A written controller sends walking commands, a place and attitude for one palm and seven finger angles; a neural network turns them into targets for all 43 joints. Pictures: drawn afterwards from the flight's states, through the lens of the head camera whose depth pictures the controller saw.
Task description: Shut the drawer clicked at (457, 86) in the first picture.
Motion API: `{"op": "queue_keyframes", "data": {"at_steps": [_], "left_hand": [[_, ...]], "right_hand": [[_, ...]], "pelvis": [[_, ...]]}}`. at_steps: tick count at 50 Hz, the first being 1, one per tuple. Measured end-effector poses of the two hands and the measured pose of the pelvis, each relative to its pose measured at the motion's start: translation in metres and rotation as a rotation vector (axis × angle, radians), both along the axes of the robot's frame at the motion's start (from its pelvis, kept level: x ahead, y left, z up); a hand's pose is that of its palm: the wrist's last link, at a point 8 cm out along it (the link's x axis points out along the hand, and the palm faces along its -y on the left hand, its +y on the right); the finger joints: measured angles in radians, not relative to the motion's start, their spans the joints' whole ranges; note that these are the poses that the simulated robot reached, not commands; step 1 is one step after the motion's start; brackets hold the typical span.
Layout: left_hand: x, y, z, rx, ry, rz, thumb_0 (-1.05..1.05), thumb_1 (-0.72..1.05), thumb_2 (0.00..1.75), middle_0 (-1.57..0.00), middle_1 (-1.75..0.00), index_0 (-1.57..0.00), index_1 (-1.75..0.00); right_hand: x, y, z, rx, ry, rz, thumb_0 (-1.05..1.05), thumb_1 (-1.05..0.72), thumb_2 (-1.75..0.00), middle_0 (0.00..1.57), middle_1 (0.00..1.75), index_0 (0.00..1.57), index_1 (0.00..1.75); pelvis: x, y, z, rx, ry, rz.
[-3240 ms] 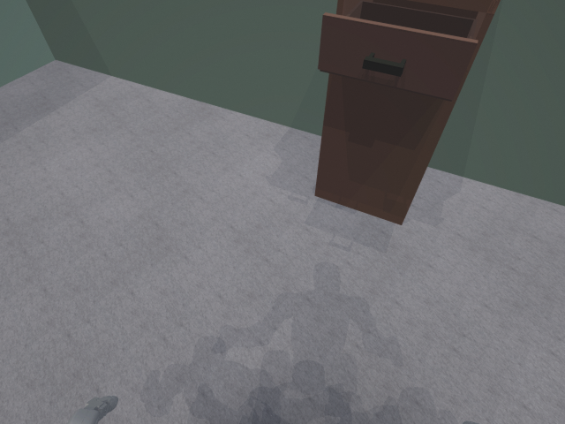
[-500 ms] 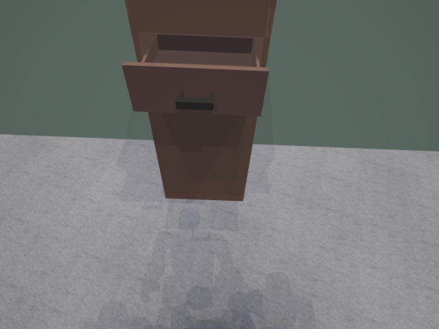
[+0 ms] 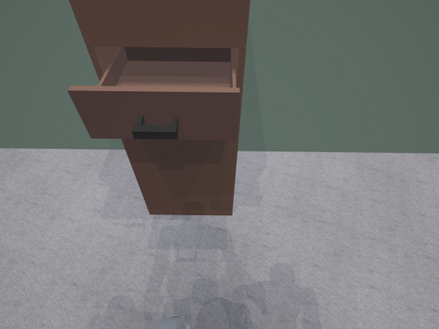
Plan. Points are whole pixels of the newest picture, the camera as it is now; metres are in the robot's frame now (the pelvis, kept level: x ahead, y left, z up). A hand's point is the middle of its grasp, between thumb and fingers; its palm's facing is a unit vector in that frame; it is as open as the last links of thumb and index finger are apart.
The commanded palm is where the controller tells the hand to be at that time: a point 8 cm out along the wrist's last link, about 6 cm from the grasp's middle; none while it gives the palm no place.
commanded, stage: take the last steps up to it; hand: left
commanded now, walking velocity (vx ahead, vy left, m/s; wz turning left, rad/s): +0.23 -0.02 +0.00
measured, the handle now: (157, 126) +0.54 +0.18 +0.06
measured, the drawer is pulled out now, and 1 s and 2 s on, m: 0.20 0.20 0.20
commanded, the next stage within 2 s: come to a stop and stand still in 0.18 s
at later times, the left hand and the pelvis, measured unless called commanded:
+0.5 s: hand (141, 306) +0.20 +0.19 -0.18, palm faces +0.03 -0.97 -0.23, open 7.3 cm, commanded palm none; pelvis +0.15 +0.00 -0.01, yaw -1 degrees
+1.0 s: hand out of the picture +0.16 +0.23 -0.19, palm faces +0.08 -0.98 -0.19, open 7.3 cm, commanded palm none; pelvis +0.10 +0.04 -0.01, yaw +0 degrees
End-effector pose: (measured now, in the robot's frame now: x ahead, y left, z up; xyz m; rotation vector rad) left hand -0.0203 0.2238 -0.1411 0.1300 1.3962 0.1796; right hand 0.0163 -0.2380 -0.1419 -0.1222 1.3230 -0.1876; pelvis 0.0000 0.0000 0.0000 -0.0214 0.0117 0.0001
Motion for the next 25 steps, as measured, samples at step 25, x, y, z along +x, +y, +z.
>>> {"op": "queue_keyframes", "data": {"at_steps": [25], "left_hand": [[0.214, 0.012, -0.005, 0.038, -0.103, -0.043, 0.01, 0.94, 0.9, -0.2, -0.3, -0.2, -0.3]], "right_hand": [[0.14, 0.015, -0.01, 0.003, 0.044, -0.02, 0.0, -0.93, -0.9, 0.2, 0.3, 0.21, 0.3]], "pelvis": [[0.152, -0.002, -0.007, 0.051, -0.04, -0.023]]}}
